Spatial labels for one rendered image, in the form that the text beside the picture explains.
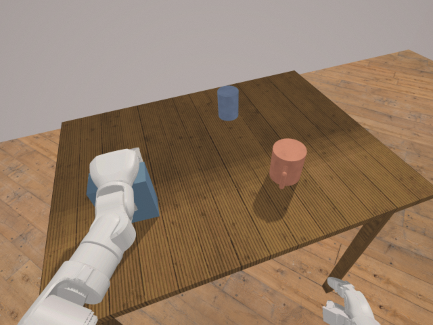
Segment robot left upper arm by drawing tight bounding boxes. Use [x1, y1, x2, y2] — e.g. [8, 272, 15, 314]
[26, 294, 98, 325]

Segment table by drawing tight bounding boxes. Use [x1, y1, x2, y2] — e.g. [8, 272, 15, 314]
[39, 70, 433, 325]

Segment sponge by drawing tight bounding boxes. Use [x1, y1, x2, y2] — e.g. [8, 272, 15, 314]
[87, 162, 160, 223]

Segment robot left hand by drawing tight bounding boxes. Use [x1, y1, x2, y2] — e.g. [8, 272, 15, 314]
[89, 148, 143, 211]

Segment robot right hand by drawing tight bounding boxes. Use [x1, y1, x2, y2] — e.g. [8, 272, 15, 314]
[323, 277, 375, 325]

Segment left robot forearm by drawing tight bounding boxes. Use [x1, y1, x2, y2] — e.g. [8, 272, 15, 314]
[17, 181, 136, 325]

